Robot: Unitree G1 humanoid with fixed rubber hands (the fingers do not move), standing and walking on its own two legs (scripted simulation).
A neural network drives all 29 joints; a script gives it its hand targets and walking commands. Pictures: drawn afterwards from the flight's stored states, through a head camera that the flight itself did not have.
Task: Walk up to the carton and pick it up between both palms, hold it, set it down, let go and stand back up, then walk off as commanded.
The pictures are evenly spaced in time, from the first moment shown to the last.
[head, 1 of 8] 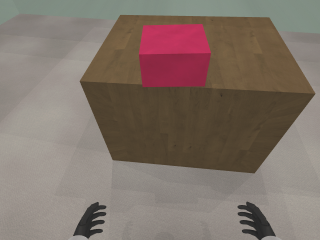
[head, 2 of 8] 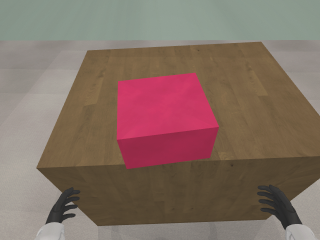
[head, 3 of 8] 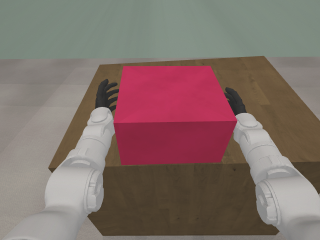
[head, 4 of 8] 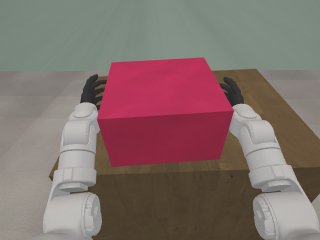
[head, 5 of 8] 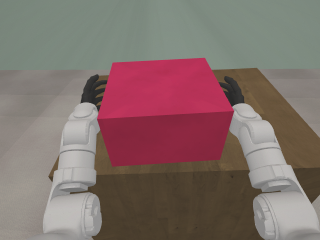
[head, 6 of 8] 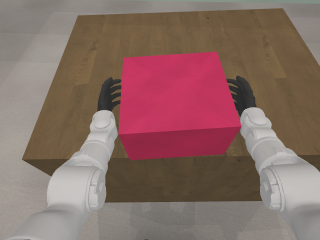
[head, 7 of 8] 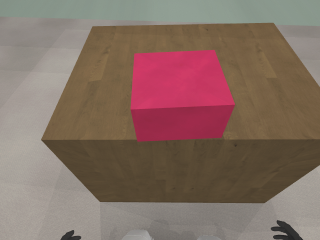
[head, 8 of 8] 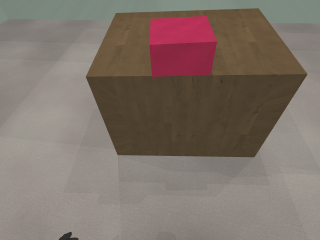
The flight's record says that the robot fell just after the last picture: no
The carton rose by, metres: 0.18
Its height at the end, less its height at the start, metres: +0.00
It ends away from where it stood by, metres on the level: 0.03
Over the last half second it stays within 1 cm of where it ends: yes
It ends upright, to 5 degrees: yes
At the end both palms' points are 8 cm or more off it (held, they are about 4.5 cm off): yes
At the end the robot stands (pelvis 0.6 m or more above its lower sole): yes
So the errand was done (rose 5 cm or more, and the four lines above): yes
